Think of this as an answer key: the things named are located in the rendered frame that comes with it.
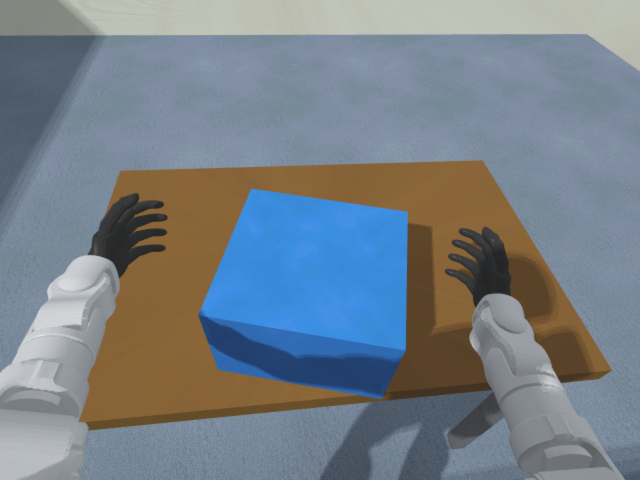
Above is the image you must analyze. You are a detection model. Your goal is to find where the table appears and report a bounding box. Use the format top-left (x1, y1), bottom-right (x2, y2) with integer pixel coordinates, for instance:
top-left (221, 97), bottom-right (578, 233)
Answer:
top-left (79, 160), bottom-right (612, 450)

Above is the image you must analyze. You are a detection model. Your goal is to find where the left robot forearm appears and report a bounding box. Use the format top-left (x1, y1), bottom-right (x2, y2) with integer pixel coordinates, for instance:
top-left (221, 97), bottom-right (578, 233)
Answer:
top-left (0, 255), bottom-right (120, 418)

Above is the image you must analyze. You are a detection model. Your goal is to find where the robot left upper arm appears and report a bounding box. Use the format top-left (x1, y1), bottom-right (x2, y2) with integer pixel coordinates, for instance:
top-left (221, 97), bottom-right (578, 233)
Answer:
top-left (0, 409), bottom-right (89, 480)

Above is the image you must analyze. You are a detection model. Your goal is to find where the robot left hand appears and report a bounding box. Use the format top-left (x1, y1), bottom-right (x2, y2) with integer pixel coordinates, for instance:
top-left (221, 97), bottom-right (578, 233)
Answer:
top-left (88, 193), bottom-right (168, 278)

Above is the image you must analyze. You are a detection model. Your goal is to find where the right robot forearm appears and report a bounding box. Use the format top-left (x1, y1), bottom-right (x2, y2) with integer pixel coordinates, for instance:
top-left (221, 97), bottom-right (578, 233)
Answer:
top-left (469, 293), bottom-right (625, 480)

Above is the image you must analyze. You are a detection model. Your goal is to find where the robot right hand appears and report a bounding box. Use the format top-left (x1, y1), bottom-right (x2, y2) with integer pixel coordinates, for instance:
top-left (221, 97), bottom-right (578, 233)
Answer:
top-left (445, 227), bottom-right (511, 308)

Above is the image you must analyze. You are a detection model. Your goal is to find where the carton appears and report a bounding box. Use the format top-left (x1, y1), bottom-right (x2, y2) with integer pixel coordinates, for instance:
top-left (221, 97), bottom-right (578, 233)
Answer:
top-left (198, 189), bottom-right (408, 399)

